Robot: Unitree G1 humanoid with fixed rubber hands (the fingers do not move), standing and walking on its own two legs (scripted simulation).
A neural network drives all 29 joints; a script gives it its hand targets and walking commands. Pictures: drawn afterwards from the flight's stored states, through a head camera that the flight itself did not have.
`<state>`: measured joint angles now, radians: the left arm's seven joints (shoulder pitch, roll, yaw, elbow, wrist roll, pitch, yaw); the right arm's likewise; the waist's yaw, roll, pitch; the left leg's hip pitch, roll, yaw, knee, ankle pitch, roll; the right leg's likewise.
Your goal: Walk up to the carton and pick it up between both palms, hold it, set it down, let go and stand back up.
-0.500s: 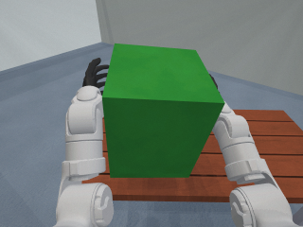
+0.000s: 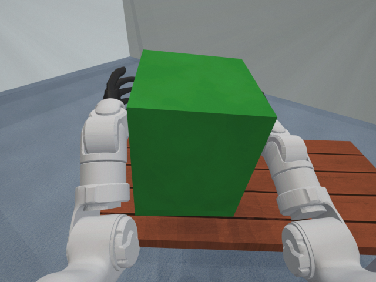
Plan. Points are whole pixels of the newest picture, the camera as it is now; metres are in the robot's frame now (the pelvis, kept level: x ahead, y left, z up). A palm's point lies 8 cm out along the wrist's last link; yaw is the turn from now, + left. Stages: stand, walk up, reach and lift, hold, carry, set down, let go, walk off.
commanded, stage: hold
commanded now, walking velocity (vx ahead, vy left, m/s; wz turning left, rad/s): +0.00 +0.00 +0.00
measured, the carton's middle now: (189, 135) +0.36 +0.01 +0.22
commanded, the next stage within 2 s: none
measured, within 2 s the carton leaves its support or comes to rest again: neither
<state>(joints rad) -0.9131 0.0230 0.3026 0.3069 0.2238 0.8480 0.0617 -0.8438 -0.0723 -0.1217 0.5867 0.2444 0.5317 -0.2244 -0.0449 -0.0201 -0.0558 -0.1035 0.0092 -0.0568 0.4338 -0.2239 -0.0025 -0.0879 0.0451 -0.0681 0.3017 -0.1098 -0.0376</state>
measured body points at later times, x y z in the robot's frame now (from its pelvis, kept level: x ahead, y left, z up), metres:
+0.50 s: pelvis +0.01 +0.00 +0.00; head -0.05 +0.02 +0.45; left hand +0.39 +0.16 +0.27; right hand +0.40 -0.14 +0.23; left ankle +0.02 +0.12 -0.74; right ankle +0.04 -0.10 -0.74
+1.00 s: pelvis +0.00 +0.01 +0.00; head -0.06 +0.03 +0.44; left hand +0.39 +0.16 +0.28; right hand +0.39 -0.14 +0.24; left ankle +0.02 +0.12 -0.74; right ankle +0.04 -0.10 -0.74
